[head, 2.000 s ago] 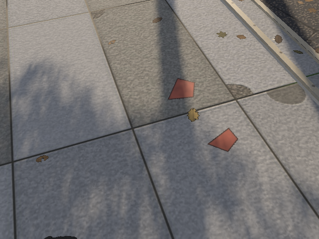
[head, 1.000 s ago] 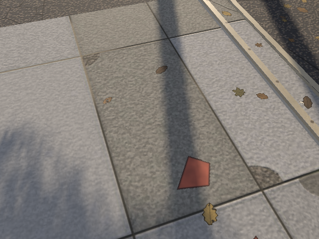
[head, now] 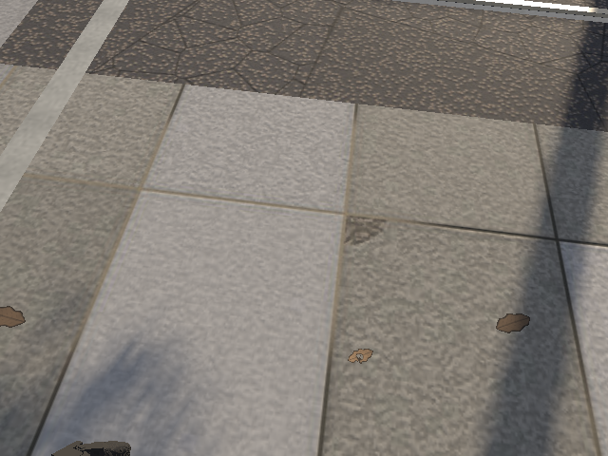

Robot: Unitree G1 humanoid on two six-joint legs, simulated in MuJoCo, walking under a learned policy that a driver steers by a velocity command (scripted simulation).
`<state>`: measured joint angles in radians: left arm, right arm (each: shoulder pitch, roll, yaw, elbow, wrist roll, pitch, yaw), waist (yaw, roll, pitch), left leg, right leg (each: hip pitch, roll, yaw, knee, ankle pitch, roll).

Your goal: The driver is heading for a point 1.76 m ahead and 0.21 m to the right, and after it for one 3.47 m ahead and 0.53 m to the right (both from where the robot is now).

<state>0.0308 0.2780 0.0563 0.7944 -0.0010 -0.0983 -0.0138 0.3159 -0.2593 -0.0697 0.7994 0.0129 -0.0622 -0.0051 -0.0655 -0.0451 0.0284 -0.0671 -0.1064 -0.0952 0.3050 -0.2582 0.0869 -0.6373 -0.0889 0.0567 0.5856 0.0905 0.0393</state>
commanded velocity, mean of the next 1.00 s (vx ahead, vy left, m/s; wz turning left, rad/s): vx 0.50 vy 0.00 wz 0.06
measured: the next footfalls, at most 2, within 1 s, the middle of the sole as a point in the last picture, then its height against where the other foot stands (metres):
right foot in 0.14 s outside the picture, level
left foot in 0.66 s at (239, 418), level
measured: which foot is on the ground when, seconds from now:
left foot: down 0.00-0.16, up 0.18-0.64, down 0.66-1.00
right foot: up 0.00-0.12, down 0.14-0.66, up 0.68-1.00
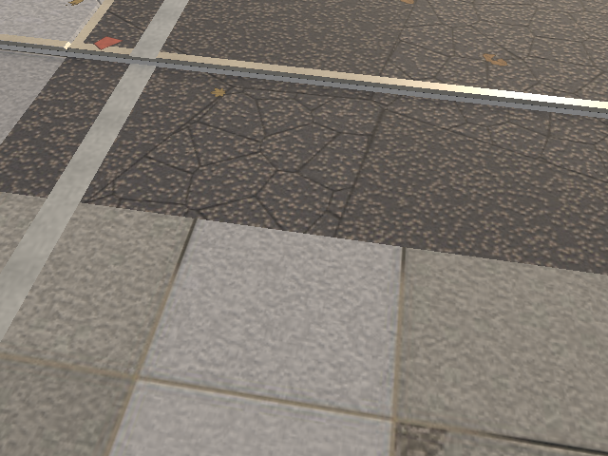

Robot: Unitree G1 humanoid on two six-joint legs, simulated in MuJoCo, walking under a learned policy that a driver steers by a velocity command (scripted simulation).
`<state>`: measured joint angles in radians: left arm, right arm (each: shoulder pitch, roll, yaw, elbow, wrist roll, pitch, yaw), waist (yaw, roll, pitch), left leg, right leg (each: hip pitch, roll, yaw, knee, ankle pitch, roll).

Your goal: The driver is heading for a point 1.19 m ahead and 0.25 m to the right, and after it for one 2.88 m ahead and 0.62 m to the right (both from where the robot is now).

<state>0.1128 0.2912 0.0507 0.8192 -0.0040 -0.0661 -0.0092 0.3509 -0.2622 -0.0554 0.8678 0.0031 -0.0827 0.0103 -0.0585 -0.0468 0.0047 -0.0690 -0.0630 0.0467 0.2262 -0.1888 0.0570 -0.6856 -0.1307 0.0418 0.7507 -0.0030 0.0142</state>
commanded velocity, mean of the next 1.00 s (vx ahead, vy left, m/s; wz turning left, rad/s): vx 0.30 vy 0.00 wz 0.00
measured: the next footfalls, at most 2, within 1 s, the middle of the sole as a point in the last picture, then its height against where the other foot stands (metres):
right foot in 0.18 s outside the picture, level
left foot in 0.66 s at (263, 445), level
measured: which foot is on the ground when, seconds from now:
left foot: down 0.00-0.20, up 0.22-0.64, down 0.66-1.00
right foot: up 0.00-0.16, down 0.18-0.68, up 0.70-0.92, down 0.94-1.00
